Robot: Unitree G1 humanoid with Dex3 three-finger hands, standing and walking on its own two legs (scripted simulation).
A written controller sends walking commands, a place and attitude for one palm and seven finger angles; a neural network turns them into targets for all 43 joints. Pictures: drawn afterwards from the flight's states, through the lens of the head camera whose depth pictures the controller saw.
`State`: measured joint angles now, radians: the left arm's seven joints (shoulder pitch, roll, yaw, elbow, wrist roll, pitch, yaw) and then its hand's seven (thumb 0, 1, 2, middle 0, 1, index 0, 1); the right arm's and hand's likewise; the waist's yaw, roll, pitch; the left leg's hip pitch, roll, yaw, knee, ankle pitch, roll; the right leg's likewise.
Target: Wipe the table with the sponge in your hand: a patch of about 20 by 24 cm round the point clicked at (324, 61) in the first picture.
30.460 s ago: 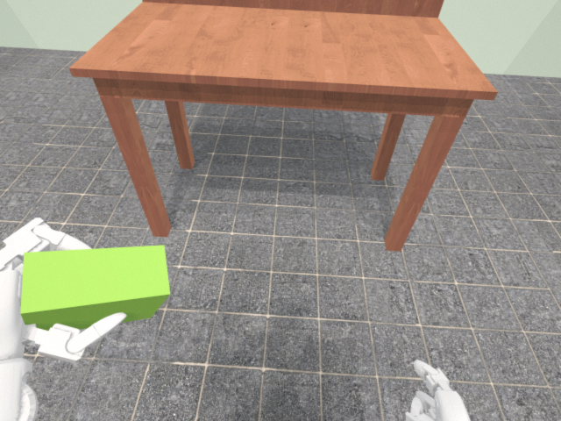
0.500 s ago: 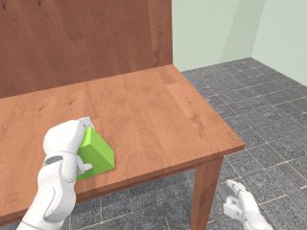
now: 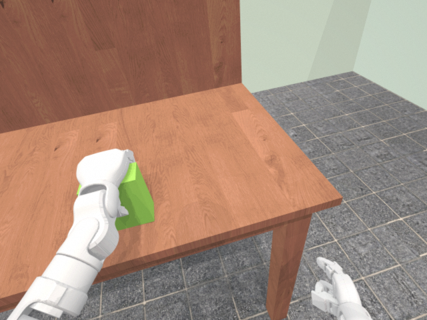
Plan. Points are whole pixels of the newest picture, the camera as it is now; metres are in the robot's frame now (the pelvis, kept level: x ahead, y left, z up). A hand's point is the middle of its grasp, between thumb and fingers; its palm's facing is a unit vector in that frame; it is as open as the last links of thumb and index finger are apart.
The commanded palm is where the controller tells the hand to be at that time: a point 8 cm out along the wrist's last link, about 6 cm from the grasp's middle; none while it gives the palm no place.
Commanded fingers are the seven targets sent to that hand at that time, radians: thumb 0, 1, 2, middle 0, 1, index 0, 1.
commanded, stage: wipe forward along the middle lane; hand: left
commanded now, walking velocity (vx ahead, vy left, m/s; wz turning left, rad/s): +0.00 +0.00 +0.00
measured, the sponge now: (123, 205) +0.31 +0.24 +0.07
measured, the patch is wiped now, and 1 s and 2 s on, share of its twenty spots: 0.95 0.95 0.95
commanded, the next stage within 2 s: slide back across to the first lane in 1.18 s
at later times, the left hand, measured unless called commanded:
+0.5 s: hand (115, 174) +0.35 +0.26 +0.12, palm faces -0.03 -0.04 -1.00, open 9.7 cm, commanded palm +0.33 +0.27 +0.17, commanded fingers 0.00 0.10 1.30 -1.20 -1.60 -1.20 -1.60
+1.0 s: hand (113, 162) +0.39 +0.28 +0.12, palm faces -0.06 -0.02 -1.00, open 9.7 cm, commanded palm +0.38 +0.29 +0.16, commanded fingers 0.00 0.10 1.30 -1.20 -1.60 -1.20 -1.60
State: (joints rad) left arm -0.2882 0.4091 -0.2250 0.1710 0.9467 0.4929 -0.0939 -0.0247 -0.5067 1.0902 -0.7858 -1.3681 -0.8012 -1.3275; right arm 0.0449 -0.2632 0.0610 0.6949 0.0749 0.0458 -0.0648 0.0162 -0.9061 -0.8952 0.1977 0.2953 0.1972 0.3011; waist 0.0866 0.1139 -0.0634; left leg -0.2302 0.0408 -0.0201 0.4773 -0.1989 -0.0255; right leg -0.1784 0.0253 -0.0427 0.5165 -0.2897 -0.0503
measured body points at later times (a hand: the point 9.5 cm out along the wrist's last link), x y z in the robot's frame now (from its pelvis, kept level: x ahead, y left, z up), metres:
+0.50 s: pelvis +0.00 -0.01 +0.00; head -0.02 -0.05 +0.45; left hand +0.35 +0.26 +0.18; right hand +0.19 -0.25 -0.11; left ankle +0.04 +0.15 -0.73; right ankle +0.00 -0.09 -0.74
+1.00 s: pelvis +0.00 +0.01 +0.00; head -0.01 -0.03 +0.45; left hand +0.39 +0.28 +0.18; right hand +0.15 -0.25 -0.12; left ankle +0.04 +0.15 -0.74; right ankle +0.00 -0.09 -0.74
